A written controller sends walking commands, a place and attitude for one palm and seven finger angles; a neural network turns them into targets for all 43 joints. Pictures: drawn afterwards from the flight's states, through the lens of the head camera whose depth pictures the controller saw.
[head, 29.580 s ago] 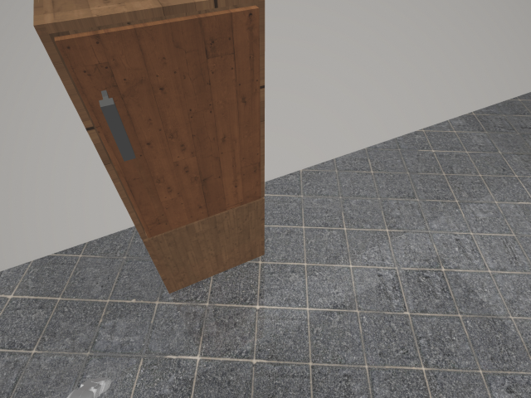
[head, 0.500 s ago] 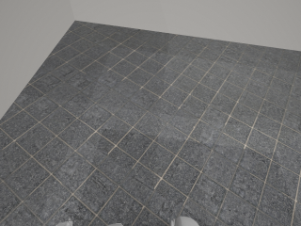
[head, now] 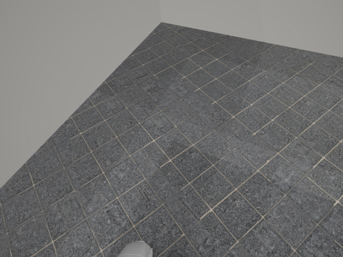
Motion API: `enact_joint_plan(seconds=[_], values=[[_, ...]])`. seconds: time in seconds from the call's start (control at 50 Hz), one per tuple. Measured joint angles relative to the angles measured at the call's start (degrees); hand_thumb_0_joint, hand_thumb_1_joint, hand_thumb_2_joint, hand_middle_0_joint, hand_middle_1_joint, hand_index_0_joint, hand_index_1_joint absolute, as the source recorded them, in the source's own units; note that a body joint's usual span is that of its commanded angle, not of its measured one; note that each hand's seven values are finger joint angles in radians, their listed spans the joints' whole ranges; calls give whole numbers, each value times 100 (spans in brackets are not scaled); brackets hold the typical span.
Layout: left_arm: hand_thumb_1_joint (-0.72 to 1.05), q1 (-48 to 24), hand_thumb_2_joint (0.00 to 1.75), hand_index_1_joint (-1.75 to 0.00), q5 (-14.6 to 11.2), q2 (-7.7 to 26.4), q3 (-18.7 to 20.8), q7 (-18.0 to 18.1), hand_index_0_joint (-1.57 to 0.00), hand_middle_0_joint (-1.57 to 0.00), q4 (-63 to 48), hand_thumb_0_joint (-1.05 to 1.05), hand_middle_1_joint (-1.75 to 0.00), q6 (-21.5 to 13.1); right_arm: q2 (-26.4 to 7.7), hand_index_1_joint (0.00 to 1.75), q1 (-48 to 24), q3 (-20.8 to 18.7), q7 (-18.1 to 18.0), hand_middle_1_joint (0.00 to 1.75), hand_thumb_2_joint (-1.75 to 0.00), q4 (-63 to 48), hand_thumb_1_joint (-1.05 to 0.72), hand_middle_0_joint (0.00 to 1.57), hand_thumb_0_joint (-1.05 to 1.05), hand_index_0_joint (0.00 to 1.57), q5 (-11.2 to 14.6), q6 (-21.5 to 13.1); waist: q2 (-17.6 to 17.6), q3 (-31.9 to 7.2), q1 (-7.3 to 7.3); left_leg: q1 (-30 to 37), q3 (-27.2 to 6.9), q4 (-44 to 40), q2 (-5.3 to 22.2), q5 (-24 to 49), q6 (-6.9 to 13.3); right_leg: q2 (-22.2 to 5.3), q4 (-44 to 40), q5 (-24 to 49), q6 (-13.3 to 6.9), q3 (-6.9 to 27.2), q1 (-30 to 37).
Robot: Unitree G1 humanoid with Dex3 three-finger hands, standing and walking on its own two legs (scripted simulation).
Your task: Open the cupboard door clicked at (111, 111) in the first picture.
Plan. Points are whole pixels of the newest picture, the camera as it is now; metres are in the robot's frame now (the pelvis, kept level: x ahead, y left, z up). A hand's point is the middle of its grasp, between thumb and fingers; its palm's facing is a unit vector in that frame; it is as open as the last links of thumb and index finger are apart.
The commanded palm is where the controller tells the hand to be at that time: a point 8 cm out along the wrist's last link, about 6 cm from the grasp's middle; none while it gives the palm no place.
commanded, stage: turn to face it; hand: left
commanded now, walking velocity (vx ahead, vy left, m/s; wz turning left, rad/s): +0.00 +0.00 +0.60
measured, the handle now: out of the picture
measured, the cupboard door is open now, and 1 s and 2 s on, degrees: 41 41 41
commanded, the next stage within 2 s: none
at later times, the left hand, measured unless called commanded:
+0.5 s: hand out of the picture +0.03 +0.23 -0.16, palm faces +0.30 -0.91 -0.29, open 7.4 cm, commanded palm none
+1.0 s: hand out of the picture -0.08 +0.18 -0.20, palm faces +0.61 -0.76 -0.23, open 7.4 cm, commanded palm none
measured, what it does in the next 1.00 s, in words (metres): steps on the spot, turning left: left foot, then right foot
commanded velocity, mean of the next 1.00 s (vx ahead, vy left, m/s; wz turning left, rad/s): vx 0.00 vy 0.00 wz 0.60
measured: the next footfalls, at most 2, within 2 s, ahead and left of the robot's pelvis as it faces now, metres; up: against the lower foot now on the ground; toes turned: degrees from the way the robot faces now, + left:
left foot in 0.20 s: +0.00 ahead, +0.14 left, +0.00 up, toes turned +13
right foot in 0.54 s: +0.08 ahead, -0.11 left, +0.00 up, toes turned +15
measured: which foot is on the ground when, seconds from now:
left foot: up 0.00-0.18, down 0.20-0.54, up 0.56-0.94, down 0.96-1.00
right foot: down 0.00-0.20, up 0.22-0.52, down 0.54-0.96, up 0.98-1.00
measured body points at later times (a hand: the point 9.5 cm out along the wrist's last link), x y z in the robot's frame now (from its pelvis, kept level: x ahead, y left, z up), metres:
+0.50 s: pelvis +0.00 -0.01 -0.01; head +0.05 -0.01 +0.43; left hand +0.01 +0.28 -0.14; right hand +0.14 -0.22 -0.16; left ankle -0.04 +0.13 -0.74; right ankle +0.04 -0.13 -0.72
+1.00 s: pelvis -0.01 -0.02 -0.02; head +0.03 +0.03 +0.42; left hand -0.12 +0.22 -0.18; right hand +0.24 -0.16 -0.15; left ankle -0.07 +0.07 -0.75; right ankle +0.04 -0.13 -0.72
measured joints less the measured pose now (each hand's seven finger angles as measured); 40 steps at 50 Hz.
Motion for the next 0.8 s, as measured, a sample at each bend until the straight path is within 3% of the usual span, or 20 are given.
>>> enact_joint_plan(seconds=[0.14,0.18,0.2,0.26,0.34,0.42,0.52,0.54,0.56,0.62,0.68,0.72,0.8], values=[[92,111,90,-30,49,194,82,-49,-20,-20,50,1,-30,-32,82,30,-289,98,-4,30,-90,-62,-91,20,1,20,30,-66,-189,95,226,809,354,-1797,-6,-159,106,-243,404,-256,69,-536,-82],[91,184,90,-30,24,283,126,-69,-20,-20,93,1,-30,-2,108,30,-328,129,8,30,-90,-151,-91,20,1,20,28,-144,-231,62,232,1157,459,-2589,-50,398,187,-346,743,-438,143,-670,-187],[91,235,90,-30,-2,323,146,-85,-20,-20,105,1,-30,36,99,30,-321,134,15,30,-90,-205,-91,20,1,20,12,-204,-203,1,214,1246,402,-2859,-36,855,336,-378,1071,-560,227,-677,-334],[91,112,90,-30,-3,515,201,-63,-20,-20,215,1,-30,279,238,30,-308,184,-37,30,-90,-243,-91,20,1,20,-24,-297,-375,37,244,1137,290,-2558,-156,571,512,-254,2505,-1390,524,156,-935],[91,-82,90,-30,-6,559,243,-92,-20,-20,201,1,-30,350,310,30,-114,240,-126,30,-90,-212,-91,20,1,21,-44,-294,-268,-16,241,1232,27,-2870,-159,672,451,-15,3368,-1021,682,730,-1441],[91,-227,90,-30,-29,501,223,-125,-20,-20,46,1,-30,295,294,30,35,239,-131,30,-90,-135,-90,20,1,21,-60,-264,-82,-22,207,1267,-206,-3096,-150,855,407,92,2909,-821,733,938,-1434],[91,-331,90,-30,-56,402,179,-139,-20,-20,-121,1,-30,178,225,30,182,165,-116,30,-90,-89,-90,20,1,21,-59,-180,146,-32,82,1031,-528,-2841,-157,790,231,322,1212,-480,704,880,-773],[91,-307,90,-30,-46,399,163,-139,-20,-20,-171,1,-30,116,209,30,231,142,-113,30,-90,-92,-90,20,1,21,-35,-163,145,-68,76,915,-581,-2667,-201,713,191,324,699,-247,650,849,-560],[91,-328,90,-30,-16,341,153,-120,-20,-20,-171,1,-30,53,163,30,218,100,-117,30,-90,-64,-90,20,1,21,-12,-143,222,-28,77,754,-624,-2277,-215,322,191,344,695,-187,494,784,-561],[91,-306,90,-30,3,164,47,-72,-20,-20,-179,1,-30,-3,33,30,198,16,-100,30,-90,17,-90,20,1,21,-5,-61,312,75,9,115,-463,-364,-326,-427,229,218,730,-228,136,514,-439],[91,-181,90,-30,-1,55,5,-35,-20,-20,-147,1,-30,49,2,30,186,-7,-40,30,-90,71,-91,20,1,20,-15,-8,223,53,-38,-205,-162,699,-210,-121,145,87,399,-113,89,310,-200],[91,-115,90,-30,3,21,-16,-32,-20,-20,-112,1,-30,59,25,30,184,3,-11,30,-90,75,-91,20,1,20,-11,3,124,25,-77,-206,-40,693,-107,28,86,8,204,-41,93,155,-77],[92,-71,90,-30,20,24,12,-19,-20,-20,-89,1,-30,23,87,30,139,37,14,30,-90,85,-91,20,1,20,1,5,-46,43,-40,116,141,-275,37,-38,29,-129,79,-29,108,-178,57]])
